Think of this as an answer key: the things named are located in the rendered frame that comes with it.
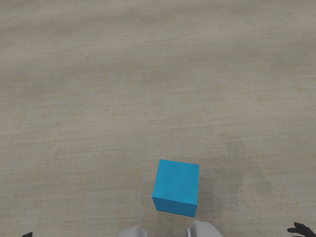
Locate robot thigh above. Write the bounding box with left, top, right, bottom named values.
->
left=186, top=221, right=223, bottom=237
left=118, top=226, right=149, bottom=237

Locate robot right thigh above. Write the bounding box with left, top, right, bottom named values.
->
left=186, top=221, right=223, bottom=237

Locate right robot hand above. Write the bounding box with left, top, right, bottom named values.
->
left=287, top=222, right=316, bottom=237

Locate robot left thigh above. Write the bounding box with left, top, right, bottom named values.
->
left=118, top=226, right=149, bottom=237

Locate carton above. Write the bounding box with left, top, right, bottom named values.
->
left=152, top=159, right=199, bottom=218

